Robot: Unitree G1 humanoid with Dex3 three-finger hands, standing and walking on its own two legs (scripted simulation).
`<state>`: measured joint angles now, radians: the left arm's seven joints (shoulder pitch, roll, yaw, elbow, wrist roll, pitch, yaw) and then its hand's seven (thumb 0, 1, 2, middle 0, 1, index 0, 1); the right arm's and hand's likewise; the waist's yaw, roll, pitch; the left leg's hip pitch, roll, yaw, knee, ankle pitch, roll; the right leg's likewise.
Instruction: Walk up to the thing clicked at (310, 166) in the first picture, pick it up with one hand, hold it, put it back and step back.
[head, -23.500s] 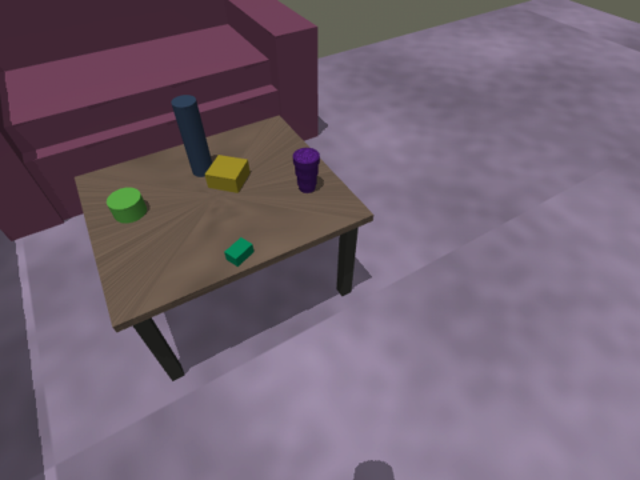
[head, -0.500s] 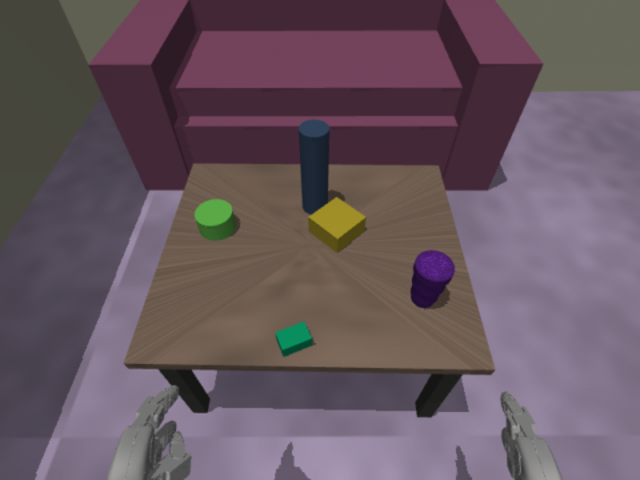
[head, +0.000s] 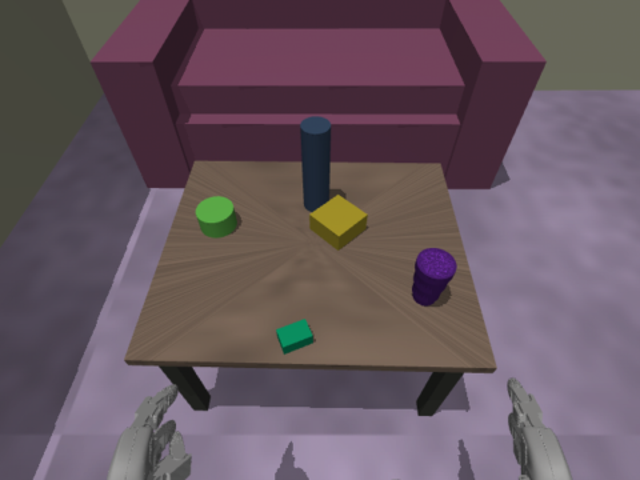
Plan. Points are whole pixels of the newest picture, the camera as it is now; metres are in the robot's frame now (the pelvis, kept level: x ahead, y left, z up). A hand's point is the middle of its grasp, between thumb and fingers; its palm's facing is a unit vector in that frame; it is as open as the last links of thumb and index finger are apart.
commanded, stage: home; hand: right
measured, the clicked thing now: (429, 280) +0.55 -0.22 -0.23
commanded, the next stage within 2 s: stand in 1.32 s
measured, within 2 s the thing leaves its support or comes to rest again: neither
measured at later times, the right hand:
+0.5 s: hand (490, 443) +0.19 -0.19 -0.05, palm faces +0.10 +0.97 -0.24, open 17.4 cm
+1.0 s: hand (487, 459) +0.18 -0.18 -0.05, palm faces +0.12 +0.96 -0.25, open 17.3 cm
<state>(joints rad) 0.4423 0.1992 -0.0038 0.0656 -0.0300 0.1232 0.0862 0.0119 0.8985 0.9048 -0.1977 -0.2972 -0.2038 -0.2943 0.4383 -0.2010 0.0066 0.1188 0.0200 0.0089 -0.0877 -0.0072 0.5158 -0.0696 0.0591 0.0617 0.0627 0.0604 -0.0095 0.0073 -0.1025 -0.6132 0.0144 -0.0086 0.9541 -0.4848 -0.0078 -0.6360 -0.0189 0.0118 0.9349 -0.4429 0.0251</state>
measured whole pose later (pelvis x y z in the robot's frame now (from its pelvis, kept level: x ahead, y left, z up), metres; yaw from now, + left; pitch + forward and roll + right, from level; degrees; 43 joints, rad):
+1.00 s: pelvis +0.00 +0.00 -0.01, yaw +0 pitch +9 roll +0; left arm 0.37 0.22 -0.02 0.25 -0.04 0.10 0.10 0.01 0.90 0.90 -0.20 -0.30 -0.21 -0.30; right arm 0.48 -0.20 0.00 0.05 0.02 0.07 -0.12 -0.01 0.52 -0.07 0.06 0.06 0.06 0.06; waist 0.01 0.00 -0.12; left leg -0.63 0.00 -0.01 0.98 -0.50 -0.01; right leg -0.66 -0.03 0.01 0.98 -0.47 0.03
